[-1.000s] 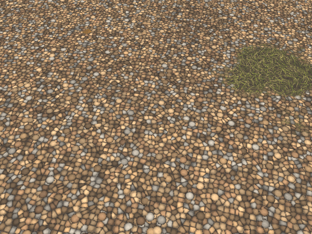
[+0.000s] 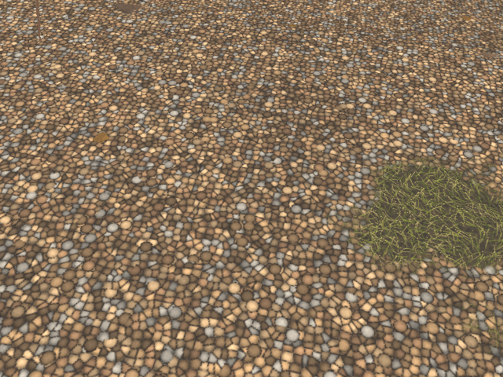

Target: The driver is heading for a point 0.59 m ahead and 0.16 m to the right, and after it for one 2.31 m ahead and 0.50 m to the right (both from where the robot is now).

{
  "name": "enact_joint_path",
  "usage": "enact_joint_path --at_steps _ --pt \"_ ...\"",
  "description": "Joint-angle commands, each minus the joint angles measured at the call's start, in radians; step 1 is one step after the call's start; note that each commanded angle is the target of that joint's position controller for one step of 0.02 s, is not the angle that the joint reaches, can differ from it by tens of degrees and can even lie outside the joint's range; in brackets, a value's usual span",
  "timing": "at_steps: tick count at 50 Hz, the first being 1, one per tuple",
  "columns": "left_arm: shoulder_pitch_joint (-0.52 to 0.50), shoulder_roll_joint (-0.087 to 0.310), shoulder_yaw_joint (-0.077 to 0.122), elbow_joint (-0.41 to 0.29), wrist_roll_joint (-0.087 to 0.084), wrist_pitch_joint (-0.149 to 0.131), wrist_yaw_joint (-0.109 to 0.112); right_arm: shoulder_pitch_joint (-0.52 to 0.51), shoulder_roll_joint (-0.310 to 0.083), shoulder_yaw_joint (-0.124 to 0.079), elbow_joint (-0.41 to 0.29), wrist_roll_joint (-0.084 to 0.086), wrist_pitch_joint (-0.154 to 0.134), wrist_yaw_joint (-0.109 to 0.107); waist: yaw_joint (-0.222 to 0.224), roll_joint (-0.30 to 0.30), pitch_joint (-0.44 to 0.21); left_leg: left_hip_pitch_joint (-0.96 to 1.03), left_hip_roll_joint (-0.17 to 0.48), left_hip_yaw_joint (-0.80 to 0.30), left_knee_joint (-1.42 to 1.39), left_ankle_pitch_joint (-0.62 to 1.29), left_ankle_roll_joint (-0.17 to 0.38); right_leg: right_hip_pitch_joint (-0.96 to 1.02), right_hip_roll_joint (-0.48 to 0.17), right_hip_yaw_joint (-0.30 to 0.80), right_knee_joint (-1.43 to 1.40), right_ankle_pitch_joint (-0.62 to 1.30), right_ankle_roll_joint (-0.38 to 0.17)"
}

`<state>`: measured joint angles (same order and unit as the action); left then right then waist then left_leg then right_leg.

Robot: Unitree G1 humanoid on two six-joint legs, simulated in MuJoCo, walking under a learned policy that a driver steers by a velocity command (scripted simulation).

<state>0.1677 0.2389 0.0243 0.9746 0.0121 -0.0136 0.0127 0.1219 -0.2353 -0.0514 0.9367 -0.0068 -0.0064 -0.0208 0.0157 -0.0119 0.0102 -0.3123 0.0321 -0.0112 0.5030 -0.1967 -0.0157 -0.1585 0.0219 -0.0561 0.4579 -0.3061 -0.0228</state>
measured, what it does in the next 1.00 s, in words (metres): lifts its right foot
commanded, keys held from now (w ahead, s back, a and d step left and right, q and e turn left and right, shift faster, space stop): no key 0.34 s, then w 0.16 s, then no key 0.22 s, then e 0.16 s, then w+e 0.12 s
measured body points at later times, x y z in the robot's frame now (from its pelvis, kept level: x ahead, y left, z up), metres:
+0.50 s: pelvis +0.03 +0.02 -0.01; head +0.02 +0.02 +0.44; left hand +0.03 +0.28 -0.16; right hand +0.11 -0.24 -0.14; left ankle +0.04 +0.13 -0.73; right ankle -0.04 -0.10 -0.74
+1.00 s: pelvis +0.09 +0.02 +0.00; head +0.10 +0.00 +0.45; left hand +0.22 +0.28 -0.13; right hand +0.15 -0.27 -0.15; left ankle +0.06 +0.13 -0.74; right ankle +0.08 -0.08 -0.73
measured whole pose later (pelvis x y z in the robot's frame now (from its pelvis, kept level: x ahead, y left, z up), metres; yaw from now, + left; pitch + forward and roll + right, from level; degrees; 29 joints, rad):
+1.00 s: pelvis +0.09 +0.02 +0.00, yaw -6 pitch +0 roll +1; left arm 0.12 0.24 0.07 0.97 -0.02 0.03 0.01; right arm 0.14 -0.28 -0.08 1.03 0.02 -0.01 -0.06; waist 0.00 0.01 0.02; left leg -0.14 0.01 0.15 0.48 -0.34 0.03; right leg -0.31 -0.03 -0.07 0.67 -0.40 -0.03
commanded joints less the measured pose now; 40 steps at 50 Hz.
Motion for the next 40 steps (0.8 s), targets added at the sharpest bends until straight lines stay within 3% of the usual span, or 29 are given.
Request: enact_joint_path --at_steps 1,8,17,18,19,21,22,23,25,26,28,29,30,31,32,33,34,35,36,38,40 --pt "0.043 0.115 0.024 -0.016 -0.002 0.011 0.009 -0.01 -0.121 -0.023 -0.018 0.003 -0.019 0.0 0.004 0.081 -0.068 0.159 0.06 -0.066 -0.033 0.356 0.071 -0.054 -0.062 0.049 -0.053 0.192 -0.008" --pt "0.043 0.108 0.027 0.022 -0.008 0.02 0.014 -0.036 -0.119 -0.02 0.03 0.007 -0.011 -0.004 0.0 0.029 -0.071 0.175 0.048 -0.054 -0.018 0.373 0.085 -0.027 -0.067 0.043 -0.039 0.232 0.003" --pt "0.063 0.101 0.022 0.064 -0.005 0.019 0.021 -0.059 -0.108 -0.018 0.077 0.006 0.005 -0.009 -0.003 0.015 -0.027 0.165 0.026 -0.04 -0.04 0.262 0.077 -0.046 -0.071 0.039 -0.059 0.157 0.011" --pt "0.087 0.094 0.021 0.078 -0.006 0.019 0.022 -0.044 -0.098 -0.016 0.092 0.007 0.007 -0.009 -0.001 0.016 -0.042 0.17 0.013 -0.027 -0.044 0.148 0.076 -0.042 -0.065 0.031 -0.07 0.056 0.007" --pt "0.094 0.1 0.024 0.084 -0.011 0.02 0.023 -0.041 -0.103 -0.018 0.098 0.012 0.011 -0.009 -0.003 0.009 -0.019 0.149 -0.007 -0.013 -0.038 -0.026 0.077 -0.067 -0.06 0.032 -0.075 -0.082 -0.005" --pt "0.086 0.125 0.031 0.071 -0.02 0.017 0.028 -0.043 -0.113 -0.024 0.097 0.018 0.008 -0.011 -0.005 -0.024 0.06 0.044 -0.034 0.003 -0.016 -0.363 0.085 -0.123 -0.087 0.083 -0.097 -0.334 -0.052" --pt "0.103 0.129 0.033 0.067 -0.025 0.008 0.03 -0.058 -0.111 -0.024 0.09 0.019 -0.002 -0.01 0.005 -0.029 0.101 -0.017 -0.035 0.001 -0.001 -0.412 0.088 -0.13 -0.115 0.127 -0.12 -0.409 -0.075" --pt "0.139 0.14 0.036 0.072 -0.03 -0.005 0.03 -0.076 -0.099 -0.022 0.081 0.022 -0.017 -0.005 0.018 -0.049 0.129 -0.077 -0.039 0.01 0.038 -0.396 0.086 -0.107 -0.158 0.194 -0.152 -0.453 -0.103" --pt "0.189 0.19 0.054 0.089 -0.039 -0.03 0.027 -0.11 -0.065 -0.017 0.061 0.03 -0.049 0.011 0.026 -0.151 0.167 -0.186 -0.046 0.074 0.201 -0.226 0.074 -0.033 -0.317 0.401 -0.257 -0.484 -0.185" --pt "0.167 0.183 0.053 0.085 -0.034 -0.039 0.027 -0.116 -0.063 -0.016 0.055 0.026 -0.06 0.016 0.016 -0.151 0.188 -0.197 -0.022 0.055 0.23 -0.184 0.08 -0.039 -0.351 0.43 -0.24 -0.326 -0.198" --pt "0.093 0.156 0.047 0.06 -0.03 -0.043 0.022 -0.032 -0.059 -0.019 0.084 0.022 -0.069 0.023 -0.043 -0.123 0.136 -0.067 -0.029 0.074 0.086 -0.142 0.095 -0.04 -0.287 0.292 -0.113 0.066 -0.142" --pt "0.069 0.15 0.046 0.048 -0.029 -0.039 0.019 0.033 -0.079 -0.029 0.112 0.019 -0.065 0.022 -0.065 -0.092 0.09 0.078 -0.04 0.064 0.004 -0.009 0.098 -0.083 -0.222 0.208 -0.035 0.186 -0.092" --pt "0.069 0.139 0.044 0.036 -0.021 -0.041 0.023 0.082 -0.146 -0.048 0.122 0.012 -0.06 0.018 -0.063 0.018 0.033 0.2 0.024 -0.05 -0.025 0.251 0.115 -0.136 -0.124 0.093 0.135 0.3 -0.031" --pt "0.111 0.068 0.024 0.03 -0.005 -0.041 0.03 0.164 -0.221 -0.067 0.149 0.019 -0.052 0.022 -0.071 0.24 -0.055 0.357 0.168 -0.253 -0.072 0.457 0.218 -0.271 -0.002 -0.024 0.353 0.097 0.055" --pt "0.108 0.066 0.022 0.036 -0.01 -0.036 0.034 0.241 -0.162 -0.043 0.164 0.009 -0.054 0.026 -0.103 0.265 -0.111 0.401 0.315 -0.448 -0.155 0.658 0.314 -0.333 0.008 0.051 0.571 -0.321 0.085" --pt "0.115 0.082 0.032 0.039 -0.031 -0.029 0.03 0.197 -0.119 -0.021 0.158 0.007 -0.066 0.025 -0.065 0.16 -0.08 0.351 0.335 -0.404 -0.133 0.698 0.32 -0.349 -0.027 0.128 0.699 -0.378 0.079" --pt "0.111 0.07 0.032 0.048 -0.041 -0.022 0.029 0.141 -0.128 -0.018 0.136 0.006 -0.072 0.023 -0.041 0.114 -0.065 0.307 0.306 -0.319 -0.123 0.681 0.301 -0.359 -0.05 0.134 0.733 -0.35 0.068" --pt "0.095 0.066 0.035 0.051 -0.039 -0.017 0.029 0.09 -0.123 -0.012 0.121 0.006 -0.076 0.022 -0.023 0.074 -0.033 0.264 0.274 -0.248 -0.134 0.658 0.274 -0.364 -0.079 0.13 0.675 -0.287 0.06" --pt "0.086 0.068 0.04 0.054 -0.03 -0.012 0.033 0.05 -0.091 0.002 0.112 0.002 -0.074 0.016 -0.002 0.067 -0.028 0.219 0.234 -0.182 -0.146 0.643 0.241 -0.316 -0.106 0.13 0.583 -0.22 0.057" --pt "0.086 0.038 0.034 0.063 -0.033 -0.002 0.033 0.03 -0.092 0.006 0.115 -0.014 -0.059 0.003 0.013 0.107 -0.029 0.169 0.172 -0.074 -0.149 0.647 0.209 -0.211 -0.094 0.091 0.392 -0.159 0.068" --pt "0.035 0.049 0.033 0.037 -0.037 0.004 0.033 0.031 -0.162 -0.01 0.108 -0.012 -0.044 -0.016 0.001 0.116 -0.052 0.183 0.172 -0.044 -0.129 0.705 0.22 -0.163 -0.059 0.045 0.283 -0.109 0.073"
